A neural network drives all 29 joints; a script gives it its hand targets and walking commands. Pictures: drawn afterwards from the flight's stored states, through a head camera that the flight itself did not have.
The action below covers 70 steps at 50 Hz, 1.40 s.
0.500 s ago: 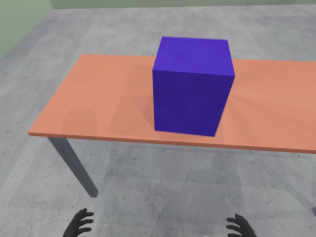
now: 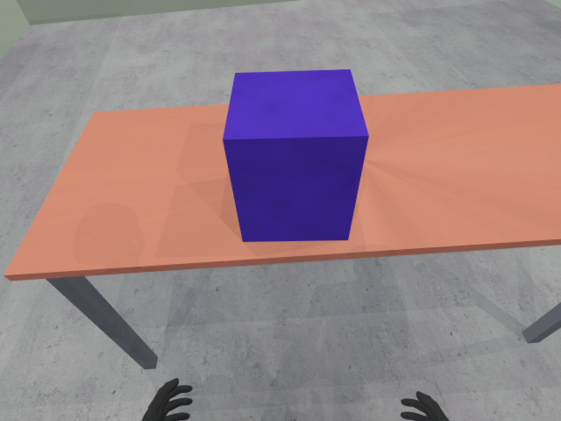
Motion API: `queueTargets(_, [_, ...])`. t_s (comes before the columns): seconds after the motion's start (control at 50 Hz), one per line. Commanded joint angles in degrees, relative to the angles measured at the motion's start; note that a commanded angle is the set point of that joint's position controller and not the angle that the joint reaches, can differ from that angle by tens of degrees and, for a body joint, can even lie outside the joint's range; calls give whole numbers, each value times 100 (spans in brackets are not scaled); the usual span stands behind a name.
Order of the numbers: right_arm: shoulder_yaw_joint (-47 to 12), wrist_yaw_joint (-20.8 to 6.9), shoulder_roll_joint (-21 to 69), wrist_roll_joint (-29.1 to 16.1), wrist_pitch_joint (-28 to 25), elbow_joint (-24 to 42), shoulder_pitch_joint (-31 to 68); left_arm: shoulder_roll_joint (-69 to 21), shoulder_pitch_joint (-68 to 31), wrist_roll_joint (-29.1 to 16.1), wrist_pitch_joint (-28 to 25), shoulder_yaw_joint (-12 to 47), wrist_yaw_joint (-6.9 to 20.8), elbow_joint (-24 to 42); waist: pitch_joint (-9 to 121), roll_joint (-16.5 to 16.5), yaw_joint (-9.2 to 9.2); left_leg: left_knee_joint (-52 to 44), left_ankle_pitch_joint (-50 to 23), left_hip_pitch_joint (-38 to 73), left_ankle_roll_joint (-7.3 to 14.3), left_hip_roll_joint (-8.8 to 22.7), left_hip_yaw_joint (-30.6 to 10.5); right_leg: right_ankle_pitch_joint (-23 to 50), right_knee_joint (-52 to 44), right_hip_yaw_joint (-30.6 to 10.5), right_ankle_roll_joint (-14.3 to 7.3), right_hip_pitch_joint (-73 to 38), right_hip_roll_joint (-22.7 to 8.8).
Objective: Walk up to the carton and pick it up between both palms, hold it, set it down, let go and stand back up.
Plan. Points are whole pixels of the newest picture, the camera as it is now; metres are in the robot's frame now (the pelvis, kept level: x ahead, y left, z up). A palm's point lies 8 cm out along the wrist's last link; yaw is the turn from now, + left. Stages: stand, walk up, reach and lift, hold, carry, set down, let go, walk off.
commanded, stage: walk up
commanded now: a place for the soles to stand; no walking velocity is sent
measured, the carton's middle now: (293, 159) +0.55 -0.01 +0.05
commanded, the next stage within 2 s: none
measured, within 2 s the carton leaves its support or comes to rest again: neither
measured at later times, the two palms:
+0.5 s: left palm out of the picture +0.13 +0.20 -0.10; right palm out of the picture +0.08 -0.23 -0.12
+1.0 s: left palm (160, 420) +0.15 +0.20 -0.10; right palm out of the picture +0.06 -0.24 -0.13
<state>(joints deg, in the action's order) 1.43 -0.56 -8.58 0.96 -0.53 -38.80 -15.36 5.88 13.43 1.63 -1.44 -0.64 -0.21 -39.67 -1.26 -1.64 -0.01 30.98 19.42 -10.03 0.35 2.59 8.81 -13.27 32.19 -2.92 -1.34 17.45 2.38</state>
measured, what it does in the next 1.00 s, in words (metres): stands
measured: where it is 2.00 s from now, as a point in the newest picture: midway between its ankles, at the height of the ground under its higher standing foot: outside the picture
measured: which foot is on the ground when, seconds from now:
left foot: down 0.00-1.00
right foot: down 0.00-1.00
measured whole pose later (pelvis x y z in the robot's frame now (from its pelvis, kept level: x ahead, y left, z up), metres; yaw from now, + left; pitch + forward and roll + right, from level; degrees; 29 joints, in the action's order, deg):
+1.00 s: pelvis +0.01 +0.00 -0.01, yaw -7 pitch -1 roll +2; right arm 1.2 -1.0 -11.1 0.3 1.3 -39.5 -17.4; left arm 7.7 15.0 1.7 -0.5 0.2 -1.3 -38.3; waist -1.9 -0.9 -0.6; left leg 33.6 22.6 -9.0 0.2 4.2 15.7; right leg -15.4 38.1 -9.4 -1.3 20.7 5.2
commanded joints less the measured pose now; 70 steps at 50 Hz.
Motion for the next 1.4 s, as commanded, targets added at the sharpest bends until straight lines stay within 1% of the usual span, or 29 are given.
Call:
queueTargets(0.0, [121,23,-421,-5,-104,534,90,508,-108,1,-120,-162,-15,541,296,318,12,-660,-349,-67,174,460,-461,1031,-415,-715,-158,-182,-465])
queueTargets(0.1, [119,5,-432,-19,-90,530,111,510,-84,15,-103,-147,-27,547,212,193,28,-725,-153,-55,249,521,-361,911,-342,-675,-102,-9,-338])
queueTargets(0.14, [121,0,-455,-17,-80,531,44,527,-103,29,-97,-145,-29,579,212,370,25,-678,-193,-43,237,513,-285,925,-289,-726,-112,-14,-339])
queueTargets(0.16, [129,4,-480,-14,-79,530,92,514,-91,25,-100,-138,-33,569,197,258,22,-651,-225,21,237,496,-220,1050,-294,-767,-127,54,-334])
queueTargets(0.2, [113,-6,-472,-34,-62,525,39,592,-74,29,-98,-149,-49,584,156,343,-12,-606,-134,7,241,488,-195,1039,-279,-817,-157,108,-325])
queueTargets(0.26, [114,-8,-504,-29,-31,521,70,614,-70,13,-78,-131,-57,605,134,237,-1,-673,64,-28,275,542,-168,817,-279,-810,-145,183,-280])
queueTargets(0.32, [111,-7,-540,-33,-19,513,38,620,-20,8,-77,-126,-68,604,158,434,-1,-661,204,-22,300,573,-162,685,-282,-862,-141,209,-241])
queueTargets(0.4, [112,-21,-583,-29,-10,509,60,642,30,7,-75,-115,-77,617,87,193,21,-633,102,64,301,527,-80,883,-205,-905,-138,360,-215])
queueTargets(0.46, [121,-22,-586,-33,9,471,3,682,58,21,-74,-124,-93,647,139,372,13,-593,182,59,323,528,-59,769,-200,-929,-127,352,-192])
queueTargets(0.5, [129,-27,-628,-36,15,463,-44,645,79,11,-65,-112,-92,668,180,279,1,-585,131,158,335,540,-63,805,-147,-946,-140,369,-189])
queueTargets(0.6, [133,-28,-656,-24,44,461,-65,702,170,5,-65,-115,-108,667,237,298,10,-494,80,210,331,521,12,924,-142,-980,-137,386,-169])
queueTargets(0.64, [126,-28,-663,-35,53,449,-100,749,105,3,-60,-124,-120,664,182,524,-30,-434,85,177,319,500,-12,897,-219,-1117,-183,410,-209])
queueTargets(0.7, [119,-26,-660,-41,49,440,-134,748,80,-1,-51,-120,-128,663,215,495,-42,-406,-40,264,296,458,-14,1126,-182,-1151,-199,456,-194])
queueTargets(0.72, [105,-26,-635,-45,48,428,-175,774,75,2,-50,-116,-131,657,245,359,-60,-436,-50,346,301,430,-22,1020,-169,-1218,-207,505,-188])
queueTargets(0.74, [118,-27,-670,-35,52,421,-184,728,114,-13,-45,-112,-134,655,181,284,-24,-476,-42,317,324,492,-29,991,-135,-1134,-176,536,-153])
queueTargets(0.78, [123,-23,-690,-49,60,418,-216,763,61,-4,-32,-94,-129,648,202,401,-64,-555,38,315,343,545,-34,813,-94,-1023,-139,561,-81])
queueTargets(0.82, [133,-8,-756,-51,62,416,-221,693,35,4,-21,-84,-135,678,138,327,-66,-644,24,260,404,649,-66,819,35,-890,-100,596,-36])
queueTargets(0.86, [129,-15,-744,-73,59,416,-163,691,38,27,-24,-74,-138,709,62,113,-49,-732,-26,183,426,741,-9,903,132,-714,-75,513,-3])
queueTargets(0.9, [141,-24,-792,-67,59,429,-158,712,69,23,-37,-87,-126,701,123,202,-41,-651,-70,176,416,722,35,960,139,-713,-93,429,-26])
queueTargets(0.94, [151,-27,-807,-62,69,451,-134,707,96,9,-41,-87,-135,706,33,176,-8,-605,-57,114,394,667,69,989,138,-796,-117,495,-47])
queueTargets(1.02, [141,-42,-779,-50,93,455,-170,814,170,-10,-40,-120,-152,680,130,468,-3,-309,25,117,340,486,112,1135,-21,-1060,-197,429,-165])
queueTargets(1.08, [108,-58,-703,-33,95,473,-289,901,192,-38,-21,-153,-168,661,302,600,-33,-105,168,239,241,263,23,859,-374,-1670,-337,441,-345])
queueTargets(1.12, [101,-55,-662,-39,83,454,-360,899,67,-37,-2,-150,-170,654,243,716,-77,-154,149,319,234,230,-72,799,-488,-1811,-336,588,-337])
queueTargets(1.16, [130,-43,-712,-18,67,390,-498,822,56,-26,4,-123,-163,616,422,600,-84,-325,-22,609,260,277,-131,840,-407,-1631,-249,593,-222])
queueTargets(1.2, [153,-21,-773,-38,50,364,-481,750,9,-17,6,-79,-160,606,248,403,-80,-590,-94,552,349,483,-169,888,-114,-1183,-101,670,-38])
queueTargets(1.24, [164,4,-823,-56,35,340,-471,643,-31,7,4,-44,-149,590,179,179,-85,-740,-520,567,438,727,-137,983,204,-774,-12,711,88])
queueTargets(1.26, [168,11,-867,-59,36,349,-422,630,-7,23,10,-42,-146,589,162,194,-63,-733,-557,516,484,823,-62,963,239,-634,6,645,89])
queueTargets(1.32, [189,9,-897,-81,46,413,-380,661,-8,26,1,-56,-147,627,78,17,-89,-669,-599,364,496,845,51,1084,329,-576,-47,586,34])
queueTargets(1.38, [170,-10,-883,-78,68,464,-260,693,26,22,4,-73,-152,632,-42,87,-30,-584,-373,101,444,758,106,1128,259,-669,-109,433,-55])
